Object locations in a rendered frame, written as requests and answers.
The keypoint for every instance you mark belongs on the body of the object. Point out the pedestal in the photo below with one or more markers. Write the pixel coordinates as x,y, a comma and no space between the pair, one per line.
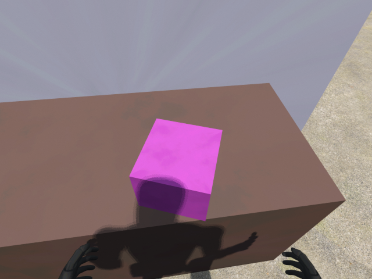
64,182

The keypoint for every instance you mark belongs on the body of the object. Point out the left robot hand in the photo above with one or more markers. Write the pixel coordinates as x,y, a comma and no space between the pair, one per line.
72,269

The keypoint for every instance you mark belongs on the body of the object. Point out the right robot hand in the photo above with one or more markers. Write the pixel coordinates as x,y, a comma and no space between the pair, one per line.
307,269

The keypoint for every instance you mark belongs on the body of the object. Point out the carton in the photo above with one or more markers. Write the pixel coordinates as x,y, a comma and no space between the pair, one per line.
175,170

